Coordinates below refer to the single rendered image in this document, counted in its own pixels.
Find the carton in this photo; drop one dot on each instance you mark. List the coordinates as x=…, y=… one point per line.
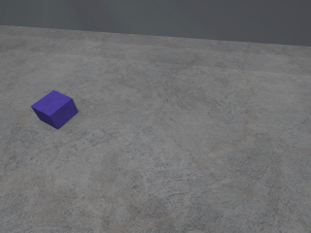
x=55, y=109

